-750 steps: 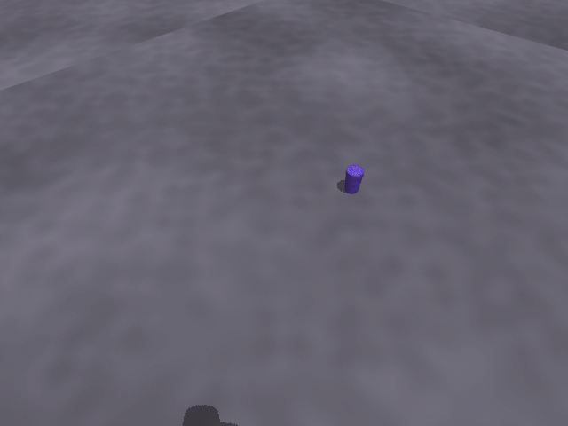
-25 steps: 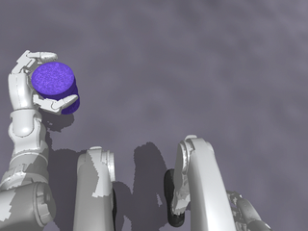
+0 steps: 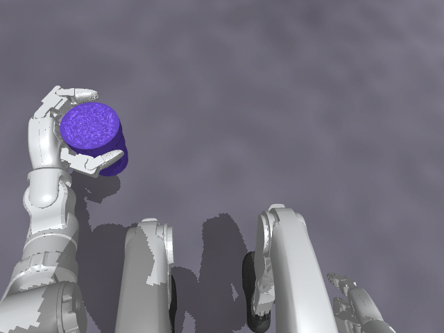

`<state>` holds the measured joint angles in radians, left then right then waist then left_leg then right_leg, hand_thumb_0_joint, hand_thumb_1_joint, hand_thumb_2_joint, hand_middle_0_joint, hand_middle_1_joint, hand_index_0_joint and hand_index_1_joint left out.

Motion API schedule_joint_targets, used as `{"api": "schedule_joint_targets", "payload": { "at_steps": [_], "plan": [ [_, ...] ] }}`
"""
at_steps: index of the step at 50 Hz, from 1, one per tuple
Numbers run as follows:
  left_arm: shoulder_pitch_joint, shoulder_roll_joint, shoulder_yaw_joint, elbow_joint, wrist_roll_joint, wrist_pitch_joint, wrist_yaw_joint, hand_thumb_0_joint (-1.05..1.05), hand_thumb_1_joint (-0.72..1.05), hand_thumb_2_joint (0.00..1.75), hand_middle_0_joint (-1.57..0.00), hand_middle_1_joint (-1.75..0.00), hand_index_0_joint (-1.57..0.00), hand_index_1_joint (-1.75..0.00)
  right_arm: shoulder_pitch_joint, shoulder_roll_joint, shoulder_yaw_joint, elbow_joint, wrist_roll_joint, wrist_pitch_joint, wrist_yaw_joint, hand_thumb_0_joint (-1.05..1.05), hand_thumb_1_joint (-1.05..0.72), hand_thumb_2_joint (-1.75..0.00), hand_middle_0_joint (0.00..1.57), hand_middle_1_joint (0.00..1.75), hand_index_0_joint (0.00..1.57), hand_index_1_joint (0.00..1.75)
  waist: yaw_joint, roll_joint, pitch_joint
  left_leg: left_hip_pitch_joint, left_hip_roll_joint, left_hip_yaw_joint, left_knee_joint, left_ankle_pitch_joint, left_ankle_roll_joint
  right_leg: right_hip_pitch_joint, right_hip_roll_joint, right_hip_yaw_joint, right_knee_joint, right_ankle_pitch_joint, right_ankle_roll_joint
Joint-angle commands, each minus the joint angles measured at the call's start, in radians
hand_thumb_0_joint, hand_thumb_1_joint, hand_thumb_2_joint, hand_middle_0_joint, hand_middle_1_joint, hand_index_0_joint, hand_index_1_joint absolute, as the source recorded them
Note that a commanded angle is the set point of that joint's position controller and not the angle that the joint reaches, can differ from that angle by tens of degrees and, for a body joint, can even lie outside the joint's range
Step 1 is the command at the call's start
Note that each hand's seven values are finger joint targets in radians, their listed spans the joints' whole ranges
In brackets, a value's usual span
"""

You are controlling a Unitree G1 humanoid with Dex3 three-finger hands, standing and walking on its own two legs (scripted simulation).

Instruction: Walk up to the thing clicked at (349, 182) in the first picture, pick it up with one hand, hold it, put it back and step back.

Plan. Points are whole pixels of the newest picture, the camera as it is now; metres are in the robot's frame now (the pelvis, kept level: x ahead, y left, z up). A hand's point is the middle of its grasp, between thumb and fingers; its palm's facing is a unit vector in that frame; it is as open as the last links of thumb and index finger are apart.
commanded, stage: lift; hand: left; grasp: from the side
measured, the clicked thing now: (101, 144) +0.45 +0.20 -0.06
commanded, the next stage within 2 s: hold in 1.76 s
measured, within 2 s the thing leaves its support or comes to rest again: neither
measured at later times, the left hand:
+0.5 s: hand (36, 87) +0.42 +0.20 +0.15, palm faces +0.12 -0.99 -0.06, open 11.5 cm
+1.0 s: hand out of the picture +0.41 +0.18 +0.28, palm faces +0.12 -0.99 -0.04, open 11.5 cm
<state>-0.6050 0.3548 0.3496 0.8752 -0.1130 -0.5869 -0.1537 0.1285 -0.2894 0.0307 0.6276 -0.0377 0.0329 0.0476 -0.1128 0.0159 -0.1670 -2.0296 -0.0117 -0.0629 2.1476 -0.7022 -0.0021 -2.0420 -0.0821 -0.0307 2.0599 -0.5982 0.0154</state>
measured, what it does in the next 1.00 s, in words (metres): rises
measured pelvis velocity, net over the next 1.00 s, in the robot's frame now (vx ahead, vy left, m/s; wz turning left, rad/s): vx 0.06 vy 0.00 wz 0.02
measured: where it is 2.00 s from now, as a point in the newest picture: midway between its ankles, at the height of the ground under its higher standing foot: (211, 317)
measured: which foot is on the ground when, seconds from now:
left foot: down 0.00-1.00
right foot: down 0.00-1.00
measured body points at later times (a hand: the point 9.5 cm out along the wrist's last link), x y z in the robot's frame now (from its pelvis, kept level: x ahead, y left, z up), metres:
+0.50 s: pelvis +0.03 +0.00 +0.14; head +0.18 +0.02 +0.56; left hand +0.41 +0.25 +0.16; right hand +0.20 -0.25 +0.02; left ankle +0.08 +0.12 -0.38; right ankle +0.11 -0.14 -0.38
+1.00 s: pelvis +0.06 +0.00 +0.25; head +0.16 +0.01 +0.69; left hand +0.40 +0.23 +0.28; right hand +0.21 -0.25 +0.14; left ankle +0.08 +0.12 -0.38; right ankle +0.11 -0.14 -0.38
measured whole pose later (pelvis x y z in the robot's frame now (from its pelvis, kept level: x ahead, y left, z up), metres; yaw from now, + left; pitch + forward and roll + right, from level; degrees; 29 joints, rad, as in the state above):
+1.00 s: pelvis +0.06 +0.00 +0.25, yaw +1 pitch +19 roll -2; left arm -0.18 0.23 0.15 0.43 -0.16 -0.38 -0.04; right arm 0.20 -0.24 0.00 0.63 0.02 -0.04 -0.02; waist -0.03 0.02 -0.13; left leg -1.03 0.03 -0.04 1.27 -0.57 -0.01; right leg -1.04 -0.04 -0.06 1.20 -0.48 0.01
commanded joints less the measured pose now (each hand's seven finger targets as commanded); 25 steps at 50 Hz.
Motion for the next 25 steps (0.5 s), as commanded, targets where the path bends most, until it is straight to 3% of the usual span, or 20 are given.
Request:
{"api": "schedule_joint_targets", "payload": {
  "at_steps": [1,4,6,8,11,13,14,16,19,20,22,24,25],
  "plan": [
    [-0.255,0.170,0.002,-0.295,-0.032,-0.041,-0.001,0.00,0.07,1.21,-1.26,-1.40,-1.27,-1.40,0.103,-0.189,-0.085,-0.092,0.017,-0.031,-0.027,0.00,-0.94,-0.91,0.20,0.30,0.20,0.30,-0.002,0.081,-0.632,0.401,-0.016,0.033,-0.365,0.070,0.034,0.469,0.037,-0.014,-0.283,0.062,-0.048],
    [-0.205,0.175,0.010,-0.359,-0.040,-0.021,0.009,0.00,0.06,1.20,-1.25,-1.38,-1.26,-1.38,0.095,-0.184,-0.090,-0.103,0.024,-0.040,-0.034,0.00,-0.94,-0.91,0.20,0.30,0.20,0.30,0.015,0.078,-0.638,0.439,-0.012,0.031,-0.402,0.070,0.034,0.510,0.038,-0.008,-0.321,0.058,-0.049],
    [-0.220,0.141,-0.033,-0.443,-0.049,-0.006,0.012,0.00,0.04,1.20,-1.24,-1.39,-1.26,-1.39,0.087,-0.174,-0.093,-0.118,0.031,-0.044,-0.039,0.00,-0.93,-0.91,0.20,0.30,0.20,0.30,0.010,0.084,-0.652,0.477,-0.012,0.029,-0.435,0.052,0.034,0.545,0.037,-0.001,-0.360,0.046,-0.047],
    [-0.147,0.144,-0.023,-0.436,-0.047,0.024,0.028,0.00,0.04,1.19,-1.23,-1.38,-1.25,-1.38,0.084,-0.177,-0.096,-0.114,0.041,-0.048,-0.048,0.00,-0.93,-0.91,0.20,0.30,0.20,0.30,0.030,0.092,-0.623,0.530,-0.009,0.020,-0.475,0.075,0.028,0.551,0.037,-0.001,-0.382,0.062,-0.050],
    [-0.112,0.106,-0.043,-0.520,-0.054,0.050,0.046,0.00,0.05,1.18,-1.22,-1.37,-1.24,-1.37,0.087,-0.162,-0.100,-0.127,0.049,-0.054,-0.053,0.00,-0.93,-0.91,0.20,0.30,0.20,0.30,0.027,0.072,-0.628,0.580,-0.004,0.015,-0.515,0.105,0.028,0.610,0.039,-0.004,-0.426,0.090,-0.050],
    [-0.116,0.130,-0.047,-0.597,-0.052,0.069,0.059,0.00,0.04,1.18,-1.21,-1.36,-1.23,-1.36,0.083,-0.158,-0.100,-0.128,0.055,-0.055,-0.061,0.00,-0.92,-0.90,0.20,0.30,0.20,0.30,0.038,0.090,-0.651,0.642,-0.003,0.013,-0.546,0.119,0.027,0.650,0.039,0.001,-0.462,0.103,-0.050],
    [-0.088,0.109,-0.067,-0.600,-0.050,0.084,0.065,0.00,0.05,1.19,-1.21,-1.36,-1.23,-1.36,0.081,-0.155,-0.100,-0.127,0.061,-0.057,-0.063,0.00,-0.92,-0.90,0.20,0.30,0.20,0.30,0.039,0.099,-0.634,0.678,-0.001,-0.001,-0.579,0.123,0.022,0.649,0.037,-0.002,-0.472,0.108,-0.051],
    [0.017,0.085,-0.063,-0.566,-0.048,0.112,0.080,0.00,0.09,1.19,-1.20,-1.35,-1.22,-1.35,0.076,-0.149,-0.102,-0.132,0.066,-0.058,-0.069,0.00,-0.92,-0.90,0.20,0.30,0.20,0.30,0.045,0.072,-0.593,0.711,0.003,-0.010,-0.610,0.158,0.019,0.675,0.039,-0.008,-0.501,0.133,-0.050],
    [-0.035,0.075,-0.097,-0.706,-0.058,0.126,0.095,0.00,0.07,1.19,-1.21,-1.37,-1.23,-1.36,0.078,-0.138,-0.100,-0.131,0.071,-0.063,-0.076,0.00,-0.92,-0.90,0.20,0.30,0.20,0.30,0.050,0.102,-0.601,0.815,0.009,-0.015,-0.665,0.190,0.013,0.723,0.042,-0.006,-0.558,0.157,-0.051],
    [-0.002,0.089,-0.082,-0.715,-0.055,0.138,0.103,0.00,0.07,1.19,-1.21,-1.37,-1.23,-1.36,0.086,-0.133,-0.101,-0.126,0.072,-0.065,-0.080,0.00,-0.92,-0.90,0.20,0.30,0.20,0.30,0.054,0.103,-0.598,0.834,0.009,-0.011,-0.680,0.209,0.012,0.760,0.044,-0.005,-0.579,0.170,-0.049],
    [0.092,0.051,-0.108,-0.657,-0.056,0.165,0.111,0.00,0.06,1.19,-1.20,-1.36,-1.22,-1.35,0.074,-0.129,-0.096,-0.125,0.077,-0.069,-0.081,0.00,-0.91,-0.90,0.20,0.30,0.20,0.30,0.056,0.063,-0.544,0.863,0.013,-0.025,-0.724,0.230,0.011,0.794,0.045,-0.013,-0.610,0.190,-0.046],
    [0.110,0.048,-0.103,-0.699,-0.060,0.170,0.117,0.00,0.07,1.19,-1.20,-1.35,-1.22,-1.35,0.076,-0.120,-0.096,-0.129,0.076,-0.070,-0.083,0.00,-0.92,-0.90,0.20,0.30,0.20,0.30,0.060,0.058,-0.540,0.889,0.013,-0.018,-0.752,0.290,0.010,0.865,0.050,-0.014,-0.650,0.244,-0.043],
    [0.107,0.034,-0.121,-0.715,-0.066,0.172,0.117,0.00,0.06,1.19,-1.21,-1.36,-1.23,-1.35,0.081,-0.119,-0.094,-0.128,0.079,-0.072,-0.084,0.00,-0.92,-0.90,0.20,0.30,0.20,0.30,0.059,0.046,-0.548,0.926,0.014,-0.019,-0.770,0.298,0.010,0.895,0.052,-0.014,-0.669,0.250,-0.044]
  ]
}}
